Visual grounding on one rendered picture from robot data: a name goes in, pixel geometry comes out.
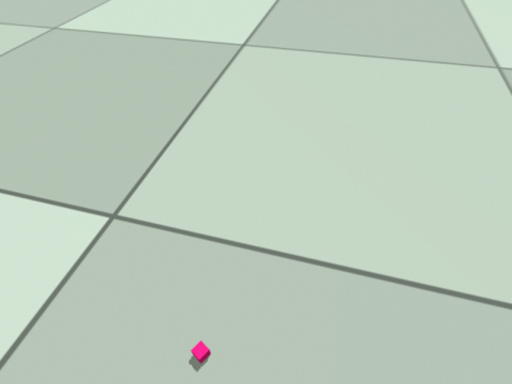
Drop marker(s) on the small box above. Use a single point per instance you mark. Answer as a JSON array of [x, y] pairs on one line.
[[201, 352]]

